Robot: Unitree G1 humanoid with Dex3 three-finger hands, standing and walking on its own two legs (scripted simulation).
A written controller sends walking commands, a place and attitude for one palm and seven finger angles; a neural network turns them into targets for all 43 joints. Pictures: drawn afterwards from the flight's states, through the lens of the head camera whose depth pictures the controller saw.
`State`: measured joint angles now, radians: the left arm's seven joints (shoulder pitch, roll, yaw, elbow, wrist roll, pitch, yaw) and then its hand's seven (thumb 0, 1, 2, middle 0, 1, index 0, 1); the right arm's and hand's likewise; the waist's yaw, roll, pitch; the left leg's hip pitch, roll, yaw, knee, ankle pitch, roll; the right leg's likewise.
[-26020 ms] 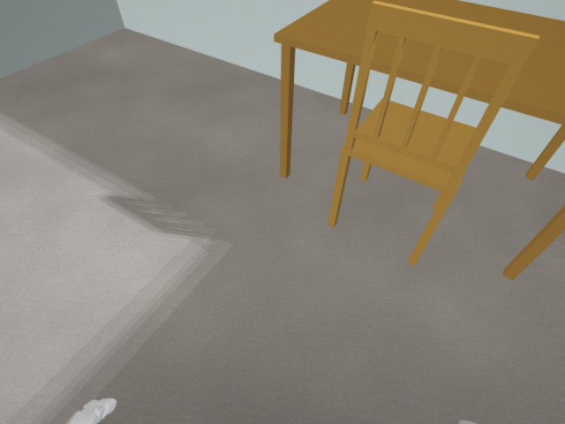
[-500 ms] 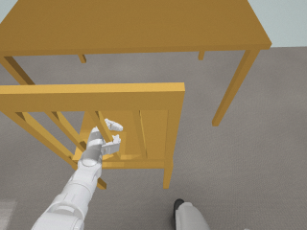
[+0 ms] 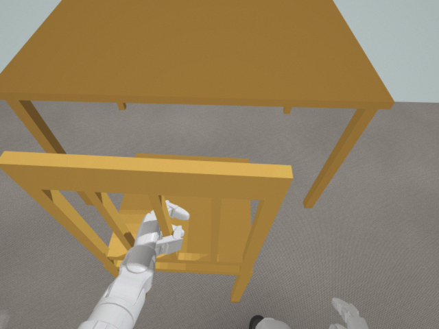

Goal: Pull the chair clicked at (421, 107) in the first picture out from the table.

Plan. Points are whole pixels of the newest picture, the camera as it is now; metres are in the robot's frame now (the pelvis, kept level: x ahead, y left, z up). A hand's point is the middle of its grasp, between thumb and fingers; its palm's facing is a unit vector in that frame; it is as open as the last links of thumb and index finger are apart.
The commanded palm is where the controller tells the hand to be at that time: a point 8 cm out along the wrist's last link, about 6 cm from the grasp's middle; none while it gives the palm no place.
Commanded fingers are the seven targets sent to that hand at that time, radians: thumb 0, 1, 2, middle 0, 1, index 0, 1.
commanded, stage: stop walking, hand still on the chair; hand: left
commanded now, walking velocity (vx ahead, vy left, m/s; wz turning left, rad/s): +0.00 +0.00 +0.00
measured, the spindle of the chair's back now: (167, 230) +0.31 +0.11 -0.05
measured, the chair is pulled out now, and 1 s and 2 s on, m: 0.28 0.29 0.29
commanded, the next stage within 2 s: open the thumb and straighten the fingers in 0.44 s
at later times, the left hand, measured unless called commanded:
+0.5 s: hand (165, 244) +0.28 +0.12 -0.06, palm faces -0.12 -0.98 -0.13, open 5.1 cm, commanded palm +0.27 +0.17 -0.04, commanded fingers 0.00 0.90 0.90 -0.50 -1.45 -0.50 -1.45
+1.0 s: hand (162, 245) +0.28 +0.12 -0.07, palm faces -0.10 -0.98 -0.15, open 13.5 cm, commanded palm +0.27 +0.17 -0.04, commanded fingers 0.00 -0.55 0.20 -0.15 -0.44 -0.15 -0.44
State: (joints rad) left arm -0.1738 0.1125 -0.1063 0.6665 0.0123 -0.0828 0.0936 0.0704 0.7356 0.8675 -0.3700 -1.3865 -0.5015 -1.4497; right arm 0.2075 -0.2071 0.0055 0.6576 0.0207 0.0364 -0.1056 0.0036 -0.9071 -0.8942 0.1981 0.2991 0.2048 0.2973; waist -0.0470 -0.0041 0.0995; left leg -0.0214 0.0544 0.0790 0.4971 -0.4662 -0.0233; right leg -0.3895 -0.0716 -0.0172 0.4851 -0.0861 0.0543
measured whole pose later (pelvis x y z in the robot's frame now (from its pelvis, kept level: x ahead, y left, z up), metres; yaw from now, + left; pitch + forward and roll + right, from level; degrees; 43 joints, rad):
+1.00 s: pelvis +0.00 +0.01 -0.02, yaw +3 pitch +12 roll +0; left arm -0.05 0.13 -0.10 0.46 -0.01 -0.06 0.01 0.00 -0.39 0.27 -0.36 -1.04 -0.37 -1.06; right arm 0.26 -0.23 0.01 0.62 0.02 -0.08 -0.01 0.01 -0.91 -0.89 0.20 0.30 0.20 0.30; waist -0.03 0.04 -0.07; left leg -0.36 0.02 0.04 0.71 -0.55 0.00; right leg -0.70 -0.13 -0.03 0.66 -0.15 0.06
